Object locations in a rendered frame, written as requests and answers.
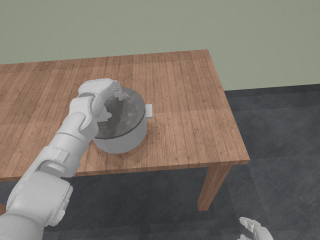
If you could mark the table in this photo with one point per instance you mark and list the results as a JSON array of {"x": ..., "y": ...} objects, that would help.
[{"x": 192, "y": 124}]

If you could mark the robot right hand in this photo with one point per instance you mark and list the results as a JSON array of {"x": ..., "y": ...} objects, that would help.
[{"x": 259, "y": 232}]

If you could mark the left robot forearm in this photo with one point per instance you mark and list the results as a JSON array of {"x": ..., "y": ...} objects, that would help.
[{"x": 61, "y": 158}]

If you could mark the knob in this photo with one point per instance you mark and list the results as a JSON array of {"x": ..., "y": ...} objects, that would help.
[{"x": 112, "y": 104}]

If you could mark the left robot upper arm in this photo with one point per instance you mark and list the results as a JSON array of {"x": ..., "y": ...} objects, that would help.
[{"x": 41, "y": 202}]

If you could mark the robot left hand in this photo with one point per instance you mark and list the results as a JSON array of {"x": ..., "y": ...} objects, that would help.
[{"x": 105, "y": 87}]

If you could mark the lid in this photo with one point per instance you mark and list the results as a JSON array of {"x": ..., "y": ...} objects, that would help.
[{"x": 130, "y": 113}]

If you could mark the pot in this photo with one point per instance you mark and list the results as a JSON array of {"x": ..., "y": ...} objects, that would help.
[{"x": 128, "y": 141}]

